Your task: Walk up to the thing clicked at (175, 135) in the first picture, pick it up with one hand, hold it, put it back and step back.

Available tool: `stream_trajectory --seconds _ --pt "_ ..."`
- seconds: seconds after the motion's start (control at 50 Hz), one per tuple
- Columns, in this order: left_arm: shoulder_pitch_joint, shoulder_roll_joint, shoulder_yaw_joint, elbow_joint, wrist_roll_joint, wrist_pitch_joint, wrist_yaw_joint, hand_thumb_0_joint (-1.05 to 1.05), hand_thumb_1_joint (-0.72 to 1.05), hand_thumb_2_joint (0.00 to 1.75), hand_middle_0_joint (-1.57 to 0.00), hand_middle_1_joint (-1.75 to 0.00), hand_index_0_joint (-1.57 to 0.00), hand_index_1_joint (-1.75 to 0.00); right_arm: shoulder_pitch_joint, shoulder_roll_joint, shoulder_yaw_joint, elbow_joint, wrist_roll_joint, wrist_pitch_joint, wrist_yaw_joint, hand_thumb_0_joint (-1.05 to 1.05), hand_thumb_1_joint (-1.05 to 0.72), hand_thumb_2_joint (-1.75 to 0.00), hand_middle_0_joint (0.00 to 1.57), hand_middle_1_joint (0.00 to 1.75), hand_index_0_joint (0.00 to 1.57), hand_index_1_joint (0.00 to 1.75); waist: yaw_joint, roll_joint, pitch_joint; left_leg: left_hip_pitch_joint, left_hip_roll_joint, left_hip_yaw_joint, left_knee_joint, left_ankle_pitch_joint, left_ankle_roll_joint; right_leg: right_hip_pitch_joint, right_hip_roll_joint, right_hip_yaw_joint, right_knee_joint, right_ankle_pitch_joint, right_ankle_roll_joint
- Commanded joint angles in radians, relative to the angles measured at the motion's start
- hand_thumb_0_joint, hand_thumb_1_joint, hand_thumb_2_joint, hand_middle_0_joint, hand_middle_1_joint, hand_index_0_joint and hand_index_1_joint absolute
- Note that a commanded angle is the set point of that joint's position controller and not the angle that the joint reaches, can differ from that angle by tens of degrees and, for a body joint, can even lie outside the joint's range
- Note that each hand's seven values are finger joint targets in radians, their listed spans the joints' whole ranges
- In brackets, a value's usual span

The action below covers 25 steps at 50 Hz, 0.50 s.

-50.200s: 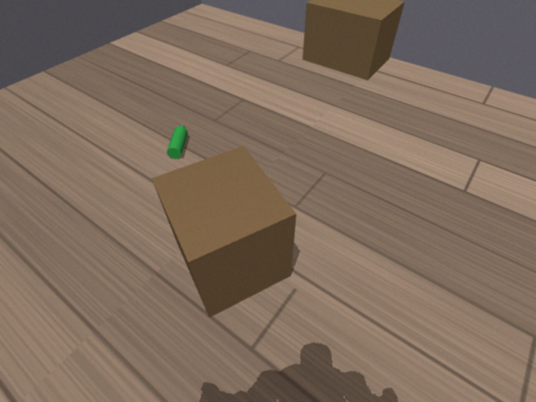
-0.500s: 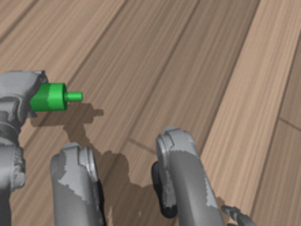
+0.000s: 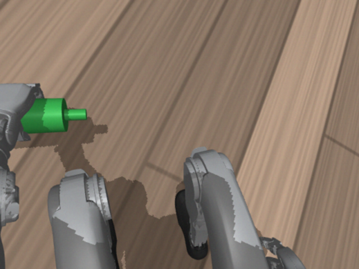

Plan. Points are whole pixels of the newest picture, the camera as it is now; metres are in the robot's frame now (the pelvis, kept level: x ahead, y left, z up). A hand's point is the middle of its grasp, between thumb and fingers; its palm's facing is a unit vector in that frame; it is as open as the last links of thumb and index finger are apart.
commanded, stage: lower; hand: left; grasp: from above
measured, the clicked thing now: (29, 116) +0.46 +0.27 -0.20
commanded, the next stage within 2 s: rest in 0.18 s
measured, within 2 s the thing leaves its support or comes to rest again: rests again in 1.84 s
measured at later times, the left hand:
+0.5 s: hand (30, 117) +0.46 +0.28 -0.23, palm faces -0.50 -0.04 -0.86, open 10.8 cm
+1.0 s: hand (36, 121) +0.46 +0.28 -0.26, palm faces -0.49 -0.05 -0.87, open 10.7 cm
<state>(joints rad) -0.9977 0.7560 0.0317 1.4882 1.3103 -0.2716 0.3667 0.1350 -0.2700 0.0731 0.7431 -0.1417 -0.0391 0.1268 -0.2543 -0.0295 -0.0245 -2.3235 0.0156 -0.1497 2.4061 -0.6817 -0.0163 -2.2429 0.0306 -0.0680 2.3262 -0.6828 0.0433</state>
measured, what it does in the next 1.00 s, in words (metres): stands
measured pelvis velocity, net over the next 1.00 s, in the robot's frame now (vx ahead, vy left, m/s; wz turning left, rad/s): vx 0.00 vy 0.01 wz -0.07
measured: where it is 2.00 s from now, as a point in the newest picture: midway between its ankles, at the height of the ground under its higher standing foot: (152, 247)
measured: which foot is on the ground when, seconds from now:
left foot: down 0.00-1.00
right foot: down 0.00-1.00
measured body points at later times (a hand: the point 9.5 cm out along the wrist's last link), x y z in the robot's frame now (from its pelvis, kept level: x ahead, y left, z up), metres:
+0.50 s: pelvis +0.00 +0.00 -0.02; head +0.27 +0.07 +0.33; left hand +0.49 +0.28 -0.18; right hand +0.04 -0.27 -0.12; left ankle +0.08 +0.13 -0.30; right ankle +0.10 -0.13 -0.30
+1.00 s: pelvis +0.00 +0.01 -0.03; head +0.27 +0.10 +0.32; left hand +0.48 +0.28 -0.21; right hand +0.04 -0.26 -0.11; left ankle +0.08 +0.13 -0.30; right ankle +0.10 -0.13 -0.30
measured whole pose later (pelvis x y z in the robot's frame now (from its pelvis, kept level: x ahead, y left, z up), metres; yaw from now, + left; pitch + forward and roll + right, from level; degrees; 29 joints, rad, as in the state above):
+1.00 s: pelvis +0.00 +0.01 -0.03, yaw -4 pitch +30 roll -11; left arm -1.02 0.90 0.08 1.68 1.37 -0.28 0.57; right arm 0.10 -0.30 0.20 0.72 -0.24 -0.13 0.18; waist -0.34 -0.10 0.08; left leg -2.37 0.02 -0.22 2.55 -0.71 -0.02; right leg -2.28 0.06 -0.12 2.41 -0.68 0.06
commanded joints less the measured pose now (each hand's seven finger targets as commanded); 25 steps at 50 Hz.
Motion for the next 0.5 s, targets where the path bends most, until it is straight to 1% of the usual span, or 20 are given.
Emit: stream_trajectory --seconds 0.0,0.06,0.08,0.1,0.12,0.14,0.16,0.18,0.2,0.22,0.24,0.26,0.28,0.3,0.32,0.34,0.4,0.42,0.46,0.48 --pt "-0.305 0.243 0.046 -0.137 0.005 -0.02 0.065 0.0 0.65 1.06 -0.98 -0.96 -0.99 -0.94 0.219 -0.249 -0.063 0.001 -0.013 -0.002 -0.006 0.0 -0.91 -0.9 0.2 0.3 0.2 0.3 -0.016 0.332 -0.691 0.536 -0.013 0.094 -0.211 0.212 0.033 0.33 0.028 -0.103 -0.198 0.25 -0.075" --pt "-0.338 0.26 0.062 -0.138 0.011 -0.031 0.092 0.0 0.66 1.07 -0.97 -0.97 -0.98 -0.96 0.21 -0.258 -0.061 -0.003 -0.02 -0.006 -0.003 0.0 -0.91 -0.9 0.2 0.3 0.2 0.3 -0.027 0.35 -0.674 0.537 -0.011 0.087 -0.207 0.193 0.03 0.289 0.028 -0.113 -0.189 0.231 -0.077" --pt "-0.34 0.271 0.064 -0.138 0.015 -0.035 0.101 0.0 0.64 1.07 -0.97 -0.96 -0.98 -0.95 0.202 -0.257 -0.057 -0.004 -0.024 -0.007 -0.004 0.0 -0.91 -0.9 0.2 0.3 0.2 0.3 -0.025 0.35 -0.677 0.528 -0.013 0.09 -0.198 0.183 0.033 0.292 0.031 -0.109 -0.192 0.227 -0.076" --pt "-0.344 0.292 0.079 -0.147 0.023 -0.036 0.113 0.0 0.65 1.07 -0.97 -0.97 -0.98 -0.95 0.204 -0.259 -0.054 -0.004 -0.026 -0.007 -0.004 0.0 -0.91 -0.9 0.2 0.3 0.2 0.3 -0.022 0.374 -0.681 0.531 -0.014 0.093 -0.202 0.182 0.032 0.295 0.029 -0.109 -0.187 0.224 -0.077" --pt "-0.343 0.294 0.081 -0.152 0.029 -0.037 0.122 0.0 0.64 1.05 -0.96 -0.96 -0.97 -0.94 0.204 -0.261 -0.055 -0.003 -0.028 -0.008 -0.005 0.0 -0.91 -0.9 0.2 0.3 0.2 0.3 -0.019 0.389 -0.687 0.538 -0.014 0.092 -0.203 0.184 0.029 0.289 0.029 -0.112 -0.18 0.226 -0.077" --pt "-0.31 0.284 0.078 -0.101 0.036 -0.029 0.129 0.0 0.65 1.09 -0.97 -0.98 -0.98 -0.97 0.2 -0.261 -0.053 -0.002 -0.032 -0.013 -0.001 0.0 -0.91 -0.9 0.2 0.3 0.2 0.3 -0.024 0.382 -0.65 0.526 -0.013 0.092 -0.198 0.172 0.029 0.269 0.028 -0.115 -0.174 0.214 -0.079" --pt "-0.343 0.289 0.083 -0.124 0.036 -0.03 0.138 0.0 0.65 1.09 -0.96 -0.98 -0.98 -0.97 0.203 -0.266 -0.053 -0.001 -0.036 -0.015 0.0 0.0 -0.91 -0.9 0.2 0.3 0.2 0.3 -0.036 0.387 -0.658 0.534 -0.011 0.089 -0.199 0.172 0.028 0.263 0.028 -0.119 -0.173 0.214 -0.078" --pt "-0.338 0.291 0.078 -0.117 0.042 -0.028 0.145 0.0 0.63 1.1 -0.95 -0.99 -0.96 -0.98 0.199 -0.264 -0.048 -0.002 -0.037 -0.017 0.001 0.0 -0.91 -0.9 0.2 0.3 0.2 0.3 -0.034 0.392 -0.659 0.526 -0.011 0.089 -0.191 0.173 0.029 0.269 0.03 -0.118 -0.169 0.22 -0.078" --pt "-0.343 0.303 0.088 -0.119 0.044 -0.025 0.15 0.0 0.64 1.1 -0.96 -0.99 -0.97 -0.98 0.207 -0.267 -0.046 -0.002 -0.041 -0.017 0.002 0.0 -0.91 -0.9 0.2 0.3 0.2 0.3 -0.039 0.385 -0.678 0.526 -0.012 0.089 -0.186 0.179 0.032 0.281 0.032 -0.117 -0.171 0.228 -0.076" --pt "-0.333 0.3 0.081 -0.106 0.041 -0.018 0.154 0.0 0.62 1.08 -0.95 -0.99 -0.96 -0.98 0.2 -0.265 -0.047 0.0 -0.038 -0.019 0.001 0.0 -0.91 -0.9 0.2 0.3 0.2 0.3 -0.03 0.38 -0.672 0.518 -0.01 0.093 -0.177 0.184 0.034 0.284 0.032 -0.11 -0.174 0.238 -0.073" --pt "-0.337 0.304 0.091 -0.105 0.036 -0.015 0.157 0.0 0.64 1.08 -0.94 -1.0 -0.96 -0.98 0.208 -0.268 -0.043 -0.001 -0.044 -0.022 0.004 0.0 -0.91 -0.9 0.2 0.3 0.2 0.3 -0.043 0.374 -0.68 0.503 -0.012 0.092 -0.17 0.189 0.036 0.303 0.03 -0.112 -0.173 0.244 -0.069" --pt "-0.333 0.3 0.086 -0.093 0.03 -0.008 0.16 0.0 0.63 1.09 -0.94 -1.0 -0.95 -0.99 0.206 -0.266 -0.039 0.002 -0.045 -0.023 0.004 0.0 -0.91 -0.9 0.2 0.3 0.2 0.3 -0.036 0.36 -0.68 0.495 -0.012 0.092 -0.167 0.188 0.038 0.304 0.032 -0.109 -0.176 0.247 -0.068" --pt "-0.325 0.298 0.082 -0.081 0.029 -0.002 0.16 0.0 0.61 1.13 -0.93 -0.97 -0.94 -0.96 0.203 -0.267 -0.039 0.005 -0.046 -0.025 0.004 0.0 -0.9 -0.9 0.2 0.3 0.2 0.3 -0.043 0.362 -0.674 0.491 -0.009 0.091 -0.162 0.188 0.038 0.304 0.033 -0.109 -0.172 0.248 -0.067" --pt "-0.317 0.288 0.079 -0.043 0.027 0.004 0.16 0.0 0.62 1.11 -0.93 -0.98 -0.94 -0.96 0.211 -0.27 -0.035 0.007 -0.051 -0.031 0.006 0.0 -0.9 -0.9 0.2 0.3 0.2 0.3 -0.057 0.341 -0.638 0.476 -0.01 0.092 -0.152 0.185 0.041 0.299 0.031 -0.112 -0.172 0.249 -0.065" --pt "-0.331 0.291 0.07 -0.036 0.019 0.002 0.159 0.0 0.61 1.08 -0.91 -0.98 -0.93 -0.96 0.204 -0.271 -0.031 0.005 -0.051 -0.034 0.007 0.0 -0.9 -0.9 0.2 0.3 0.2 0.3 -0.063 0.324 -0.632 0.443 -0.005 0.085 -0.147 0.171 0.043 0.304 0.037 -0.112 -0.175 0.24 -0.063" --pt "-0.33 0.297 0.073 -0.027 0.016 0.003 0.156 0.0 0.58 1.09 -0.91 -0.97 -0.92 -0.96 0.209 -0.275 -0.028 0.005 -0.052 -0.036 0.008 0.0 -0.9 -0.9 0.2 0.3 0.2 0.3 -0.066 0.311 -0.617 0.429 -0.009 0.084 -0.145 0.163 0.045 0.303 0.034 -0.115 -0.177 0.233 -0.063" --pt "-0.317 0.315 0.073 -0.013 0.011 0.006 0.142 0.0 0.58 1.06 -0.89 -0.97 -0.91 -0.95 0.21 -0.275 -0.018 0.004 -0.056 -0.045 0.014 0.0 -0.9 -0.9 0.2 0.3 0.2 0.3 -0.063 0.323 -0.612 0.421 -0.006 0.079 -0.143 0.166 0.043 0.325 0.039 -0.116 -0.164 0.233 -0.065" --pt "-0.314 0.33 0.086 -0.029 0.003 0.001 0.143 0.0 0.59 1.06 -0.9 -0.98 -0.92 -0.95 0.209 -0.282 -0.018 0.002 -0.058 -0.045 0.012 0.0 -0.9 -0.9 0.2 0.3 0.2 0.3 -0.054 0.313 -0.636 0.429 -0.005 0.078 -0.14 0.176 0.044 0.341 0.04 -0.12 -0.169 0.243 -0.062" --pt "-0.301 0.346 0.102 -0.034 0.005 -0.005 0.141 0.0 0.61 1.06 -0.92 -0.98 -0.94 -0.96 0.21 -0.291 -0.014 -0.014 -0.064 -0.051 0.016 0.0 -0.9 -0.9 0.2 0.3 0.2 0.3 -0.069 0.323 -0.628 0.442 -0.004 0.077 -0.129 0.206 0.039 0.357 0.039 -0.128 -0.156 0.269 -0.064" --pt "-0.286 0.381 0.128 -0.027 0.014 -0.008 0.142 0.0 0.62 1.08 -0.92 -0.99 -0.94 -0.97 0.217 -0.305 -0.013 -0.006 -0.068 -0.049 0.015 0.0 -0.9 -0.9 0.2 0.3 0.2 0.3 -0.067 0.325 -0.63 0.449 -0.005 0.076 -0.123 0.219 0.038 0.359 0.039 -0.132 -0.154 0.277 -0.067"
